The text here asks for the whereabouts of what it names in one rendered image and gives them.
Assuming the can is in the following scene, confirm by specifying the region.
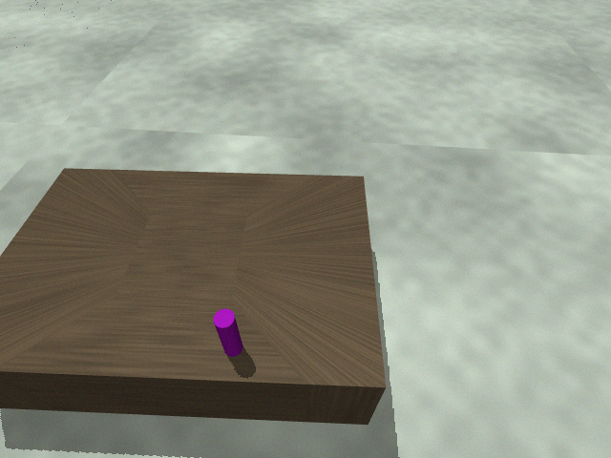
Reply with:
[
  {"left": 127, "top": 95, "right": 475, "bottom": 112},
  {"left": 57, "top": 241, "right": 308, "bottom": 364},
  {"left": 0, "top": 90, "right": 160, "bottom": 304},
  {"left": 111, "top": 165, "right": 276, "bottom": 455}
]
[{"left": 214, "top": 309, "right": 242, "bottom": 357}]

